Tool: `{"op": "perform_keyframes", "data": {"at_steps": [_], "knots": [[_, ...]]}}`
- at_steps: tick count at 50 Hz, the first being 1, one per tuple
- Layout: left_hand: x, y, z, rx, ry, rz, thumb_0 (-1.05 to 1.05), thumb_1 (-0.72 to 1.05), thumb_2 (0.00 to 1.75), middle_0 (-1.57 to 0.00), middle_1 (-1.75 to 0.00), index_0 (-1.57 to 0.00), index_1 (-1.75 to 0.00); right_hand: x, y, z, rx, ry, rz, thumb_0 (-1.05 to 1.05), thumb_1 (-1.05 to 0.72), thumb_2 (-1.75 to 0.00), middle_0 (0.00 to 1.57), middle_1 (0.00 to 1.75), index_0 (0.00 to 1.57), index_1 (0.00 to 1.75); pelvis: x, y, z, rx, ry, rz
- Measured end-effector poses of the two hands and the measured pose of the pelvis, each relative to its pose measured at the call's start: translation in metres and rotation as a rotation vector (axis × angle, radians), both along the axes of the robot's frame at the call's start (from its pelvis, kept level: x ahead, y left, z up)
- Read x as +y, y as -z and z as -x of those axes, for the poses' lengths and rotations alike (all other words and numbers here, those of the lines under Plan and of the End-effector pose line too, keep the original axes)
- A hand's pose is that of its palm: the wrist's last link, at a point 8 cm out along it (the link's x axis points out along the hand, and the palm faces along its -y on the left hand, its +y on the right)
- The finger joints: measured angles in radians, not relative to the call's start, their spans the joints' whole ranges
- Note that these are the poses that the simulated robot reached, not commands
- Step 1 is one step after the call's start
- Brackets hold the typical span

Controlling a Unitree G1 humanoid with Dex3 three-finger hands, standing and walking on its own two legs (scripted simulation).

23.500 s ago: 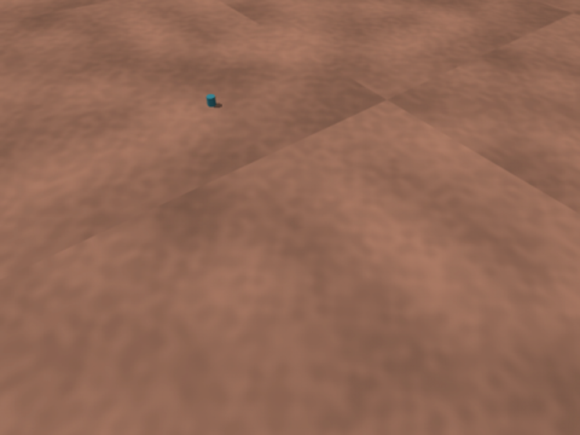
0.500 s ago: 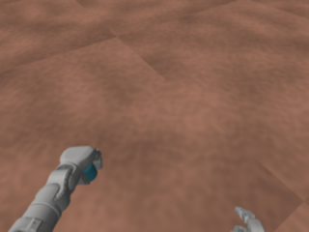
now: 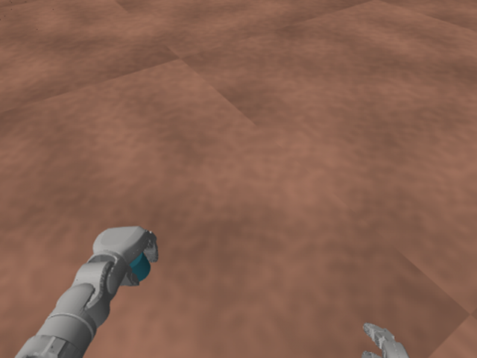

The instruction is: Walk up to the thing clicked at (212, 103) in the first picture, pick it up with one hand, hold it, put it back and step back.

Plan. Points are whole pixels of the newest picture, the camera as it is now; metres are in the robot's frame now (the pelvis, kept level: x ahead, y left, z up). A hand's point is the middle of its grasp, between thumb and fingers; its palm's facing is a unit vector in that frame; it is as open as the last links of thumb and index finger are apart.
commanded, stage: crouch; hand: left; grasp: from above
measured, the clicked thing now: (133, 263) +0.31 +0.22 -0.07
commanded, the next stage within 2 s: lower in 1.84 s
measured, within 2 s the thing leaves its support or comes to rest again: neither
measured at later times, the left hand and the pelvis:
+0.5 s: hand (148, 289) +0.32 +0.23 -0.21, palm faces -0.42 +0.04 -0.91, open 6.8 cm; pelvis -0.03 +0.00 -0.10, yaw +1 degrees
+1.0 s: hand (165, 308) +0.35 +0.25 -0.45, palm faces -0.47 +0.00 -0.88, open 6.8 cm; pelvis -0.07 +0.01 -0.29, yaw -1 degrees
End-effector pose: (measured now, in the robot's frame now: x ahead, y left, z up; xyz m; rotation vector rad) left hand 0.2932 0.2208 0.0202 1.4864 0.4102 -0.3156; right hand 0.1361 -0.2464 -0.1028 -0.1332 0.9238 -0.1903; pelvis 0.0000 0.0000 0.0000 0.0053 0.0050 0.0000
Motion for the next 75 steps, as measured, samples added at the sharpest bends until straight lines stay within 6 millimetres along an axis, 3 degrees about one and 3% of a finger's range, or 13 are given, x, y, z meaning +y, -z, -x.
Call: {"op": "perform_keyframes", "data": {"at_steps": [8, 16, 26, 35, 42, 51, 63, 75], "knots": [[0.004, 0.029, 0.007, 0.024, 0.005, -0.006, 0.0, 0.37, 0.27, -0.71, -0.67, -0.91, -0.57, -0.004, 0.003, 0.0, 0.029, -0.016, 0.019, 0.01, -0.91, -0.9, 0.2, 0.3, 0.21, 0.3, -0.003, 0.003, 0.001, 0.033, -0.011, 0.0], [0.01, 0.087, 0.001, 0.013, 0.021, -0.065, 0.0, 0.38, 0.25, -0.71, -0.66, -0.93, -0.56, -0.018, 0.03, 0.023, 0.127, -0.03, 0.074, 0.0, -0.91, -0.9, 0.2, 0.3, 0.21, 0.3, -0.004, 0.029, 0.012, 0.164, -0.028, 0.012], [0.008, 0.188, -0.029, -0.035, 0.036, -0.096, 0.0, 0.38, 0.24, -0.71, -0.66, -0.94, -0.55, -0.038, 0.113, 0.086, 0.266, 0.028, 0.145, 0.0, -0.91, -0.9, 0.2, 0.3, 0.21, 0.3, 0.0, 0.112, 0.034, 0.381, -0.024, 0.035], [0.015, 0.281, -0.049, -0.043, 0.009, -0.105, 0.0, 0.37, 0.29, -0.7, -0.66, -0.92, -0.58, -0.026, 0.202, 0.141, 0.39, 0.056, 0.148, 0.0, -0.91, -0.9, 0.2, 0.3, 0.21, 0.3, 0.006, 0.194, 0.055, 0.523, -0.02, 0.053], [0.023, 0.347, -0.057, 0.003, -0.004, -0.093, 0.0, 0.36, 0.32, -0.7, -0.67, -0.92, -0.59, -0.011, 0.259, 0.155, 0.419, 0.032, 0.121, 0.0, -0.91, -0.9, 0.2, 0.3, 0.21, 0.3, 0.009, 0.245, 0.067, 0.585, -0.018, 0.067], [0.026, 0.422, -0.066, 0.019, 0.023, -0.059, 0.0, 0.34, 0.33, -0.72, -0.65, -0.94, -0.58, -0.013, 0.308, 0.148, 0.435, -0.038, 0.135, 0.0, -0.9, -0.9, 0.2, 0.3, 0.21, 0.3, 0.006, 0.299, 0.07, 0.645, -0.02, 0.083], [0.032, 0.475, -0.083, -0.004, -0.011, -0.07, 0.0, 0.33, 0.34, -0.74, -0.63, -0.95, -0.56, -0.03, 0.351, 0.144, 0.453, -0.097, 0.147, 0.0, -0.91, -0.9, 0.2, 0.3, 0.21, 0.3, 0.0, 0.347, 0.071, 0.653, -0.003, 0.086], [0.035, 0.512, -0.09, -0.002, -0.001, -0.048, 0.0, 0.34, 0.31, -0.74, -0.63, -0.95, -0.56, -0.031, 0.383, 0.169, 0.505, -0.09, 0.135, 0.0, -0.91, -0.9, 0.2, 0.3, 0.21, 0.3, -0.001, 0.385, 0.079, 0.624, 0.021, 0.09]]}}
